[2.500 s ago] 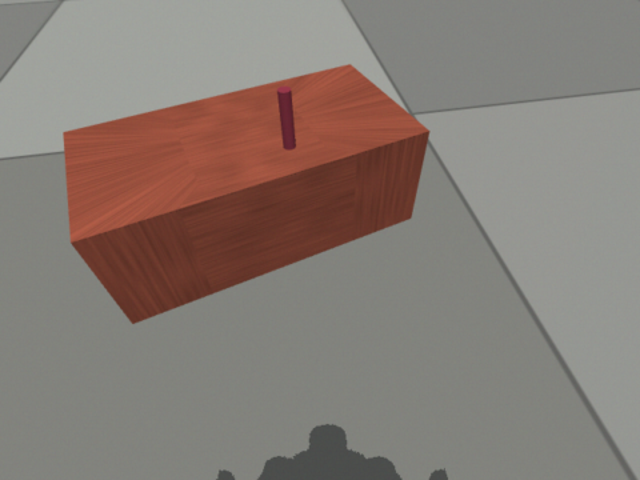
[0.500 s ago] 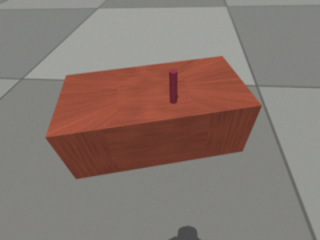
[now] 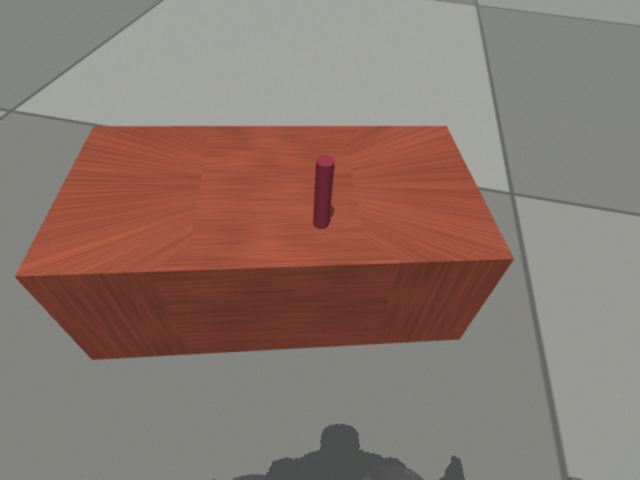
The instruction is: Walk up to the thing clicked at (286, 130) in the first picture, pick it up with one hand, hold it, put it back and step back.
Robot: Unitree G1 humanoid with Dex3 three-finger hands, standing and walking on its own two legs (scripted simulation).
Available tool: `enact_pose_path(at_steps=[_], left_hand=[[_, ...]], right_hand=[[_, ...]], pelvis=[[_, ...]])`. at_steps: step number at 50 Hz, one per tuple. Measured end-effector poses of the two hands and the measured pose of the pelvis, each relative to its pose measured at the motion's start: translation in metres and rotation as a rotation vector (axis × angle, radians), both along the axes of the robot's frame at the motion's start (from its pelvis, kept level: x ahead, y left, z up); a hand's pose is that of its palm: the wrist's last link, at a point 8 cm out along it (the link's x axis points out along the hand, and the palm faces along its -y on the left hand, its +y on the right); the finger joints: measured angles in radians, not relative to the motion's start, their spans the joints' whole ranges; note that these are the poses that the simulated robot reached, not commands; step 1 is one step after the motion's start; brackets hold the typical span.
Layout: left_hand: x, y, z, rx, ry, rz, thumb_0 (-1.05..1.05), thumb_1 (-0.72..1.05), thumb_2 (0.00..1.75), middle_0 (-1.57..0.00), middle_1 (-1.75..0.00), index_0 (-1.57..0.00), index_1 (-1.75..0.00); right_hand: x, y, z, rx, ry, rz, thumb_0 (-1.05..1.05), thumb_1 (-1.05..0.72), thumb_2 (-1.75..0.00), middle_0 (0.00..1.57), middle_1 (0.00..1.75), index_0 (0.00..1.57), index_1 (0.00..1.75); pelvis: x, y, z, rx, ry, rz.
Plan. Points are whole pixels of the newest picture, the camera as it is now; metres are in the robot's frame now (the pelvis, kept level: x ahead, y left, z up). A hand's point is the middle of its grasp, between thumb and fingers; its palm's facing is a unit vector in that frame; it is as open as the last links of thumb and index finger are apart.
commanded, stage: walk up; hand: left
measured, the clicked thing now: (323, 194) +0.79 +0.04 -0.19
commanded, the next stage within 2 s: none
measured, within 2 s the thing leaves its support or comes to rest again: neither
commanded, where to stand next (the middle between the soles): +0.34 -0.20 m, yaw +4 degrees
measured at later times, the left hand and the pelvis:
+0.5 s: hand out of the picture +0.13 +0.11 -0.12, palm faces +0.05 -0.92 -0.38, open 7.4 cm; pelvis +0.14 -0.17 +0.01, yaw +2 degrees
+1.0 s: hand (316, 356) +0.33 +0.03 -0.13, palm faces +0.04 -0.90 -0.44, open 7.4 cm; pelvis +0.27 -0.27 +0.00, yaw +4 degrees
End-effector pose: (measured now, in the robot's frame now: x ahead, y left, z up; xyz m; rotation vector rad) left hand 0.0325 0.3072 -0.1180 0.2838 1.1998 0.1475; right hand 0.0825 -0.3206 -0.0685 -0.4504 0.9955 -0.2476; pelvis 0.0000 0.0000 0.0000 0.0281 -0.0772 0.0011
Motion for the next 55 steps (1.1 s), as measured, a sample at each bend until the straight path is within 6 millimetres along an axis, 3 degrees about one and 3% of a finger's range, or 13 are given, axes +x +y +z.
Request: enact_pose_path(at_steps=[4,8,12,15,21,26,30,33,36,40,46,51,55], left_hand=[[0.051,-0.015,0.014,0.011,-0.085,-0.023,0.01,0.90,0.90,-0.20,-0.30,-0.20,-0.30],[0.086,-0.036,0.027,0.045,-0.110,-0.041,0.01,0.90,0.90,-0.20,-0.30,-0.20,-0.30],[0.105,-0.061,0.035,0.114,-0.108,-0.031,0.01,0.90,0.90,-0.20,-0.30,-0.20,-0.30],[0.104,-0.082,0.036,0.150,-0.110,0.007,0.01,0.90,0.90,-0.20,-0.30,-0.20,-0.30],[0.088,-0.127,0.044,0.123,-0.028,0.086,0.01,0.90,0.90,-0.20,-0.30,-0.20,-0.30],[0.085,-0.156,0.034,0.079,0.051,0.108,0.01,0.90,0.90,-0.20,-0.30,-0.20,-0.30],[0.099,-0.172,0.019,0.038,0.074,0.128,0.01,0.90,0.90,-0.20,-0.30,-0.20,-0.30],[0.122,-0.180,0.003,0.013,0.073,0.125,0.01,0.90,0.90,-0.20,-0.30,-0.20,-0.30],[0.153,-0.193,0.000,-0.004,0.065,0.100,0.01,0.90,0.90,-0.20,-0.30,-0.20,-0.30],[0.204,-0.203,0.011,0.001,0.007,0.047,0.01,0.90,0.90,-0.20,-0.30,-0.20,-0.30],[0.267,-0.217,0.029,0.067,-0.087,0.029,0.01,0.90,0.90,-0.20,-0.30,-0.20,-0.30],[0.289,-0.238,0.031,0.172,-0.105,0.048,0.01,0.90,0.90,-0.20,-0.30,-0.20,-0.30],[0.285,-0.259,0.039,0.201,-0.071,0.050,0.01,0.90,0.90,-0.20,-0.30,-0.20,-0.30]], right_hand=[[-0.006,-0.032,0.005,-0.010,0.051,-0.014,0.00,-0.90,-0.90,0.21,0.30,0.21,0.30],[-0.004,-0.076,-0.001,-0.014,0.101,-0.023,0.00,-0.90,-0.90,0.21,0.31,0.21,0.30],[0.015,-0.131,-0.022,-0.022,0.134,-0.045,0.00,-0.90,-0.90,0.21,0.31,0.21,0.30],[0.039,-0.159,-0.036,-0.028,0.164,-0.057,0.01,-0.90,-0.90,0.21,0.30,0.21,0.30],[0.107,-0.167,-0.024,0.034,0.131,0.026,0.01,-0.90,-0.90,0.20,0.30,0.21,0.30],[0.157,-0.165,-0.013,0.069,0.111,0.099,0.01,-0.90,-0.90,0.21,0.30,0.21,0.30],[0.195,-0.163,-0.008,0.067,0.099,0.132,0.00,-0.90,-0.90,0.21,0.30,0.21,0.30],[0.220,-0.166,-0.010,0.048,0.066,0.133,0.00,-0.90,-0.90,0.21,0.30,0.21,0.30],[0.232,-0.174,-0.007,0.041,0.023,0.107,0.00,-0.90,-0.90,0.21,0.30,0.21,0.30],[0.233,-0.192,0.004,0.040,0.021,0.059,0.00,-0.90,-0.90,0.21,0.30,0.21,0.30],[0.233,-0.236,-0.003,0.040,0.107,0.035,0.00,-0.90,-0.90,0.21,0.30,0.21,0.30],[0.254,-0.275,-0.043,0.070,0.171,0.008,0.00,-0.90,-0.90,0.21,0.30,0.21,0.30],[0.274,-0.279,-0.062,0.109,0.202,0.020,0.01,-0.90,-0.90,0.20,0.30,0.20,0.30]], pelvis=[[0.019,-0.026,0.005,0.001,0.000,0.000],[0.038,-0.058,0.004,0.002,0.011,-0.003],[0.065,-0.099,-0.008,-0.015,0.021,-0.005],[0.083,-0.123,-0.013,-0.030,0.020,0.016],[0.115,-0.153,0.007,-0.023,0.028,0.021],[0.143,-0.172,0.014,-0.027,0.036,0.029],[0.169,-0.181,0.010,-0.030,0.038,0.053],[0.190,-0.183,0.001,-0.009,0.032,0.067],[0.205,-0.187,0.001,-0.006,0.015,0.062],[0.224,-0.202,0.011,-0.009,0.004,0.057],[0.250,-0.236,0.012,-0.011,0.008,0.060],[0.268,-0.270,-0.008,-0.030,0.014,0.066],[0.269,-0.281,-0.007,-0.024,0.020,0.078]])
